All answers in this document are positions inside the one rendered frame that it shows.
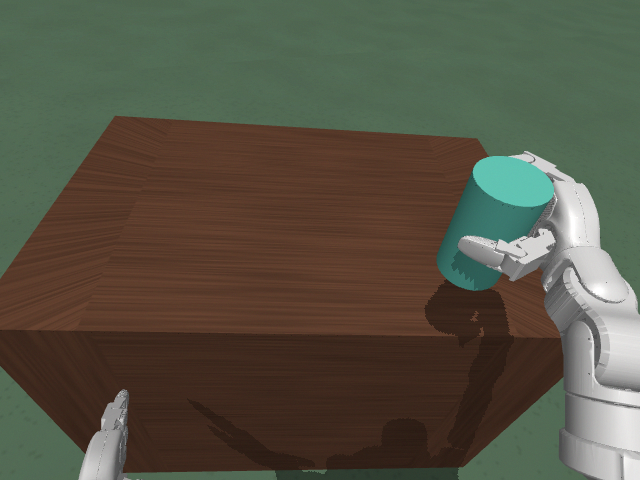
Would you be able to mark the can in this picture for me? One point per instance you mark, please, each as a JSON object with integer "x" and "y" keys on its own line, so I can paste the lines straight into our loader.
{"x": 503, "y": 199}

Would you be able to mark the right robot hand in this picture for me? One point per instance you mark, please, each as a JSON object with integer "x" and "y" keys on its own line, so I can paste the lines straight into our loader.
{"x": 569, "y": 220}

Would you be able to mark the left robot hand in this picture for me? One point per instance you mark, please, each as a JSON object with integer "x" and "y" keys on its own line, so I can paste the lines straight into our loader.
{"x": 106, "y": 453}

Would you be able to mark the right robot arm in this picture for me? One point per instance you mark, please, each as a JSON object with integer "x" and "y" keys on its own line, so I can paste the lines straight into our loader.
{"x": 596, "y": 313}

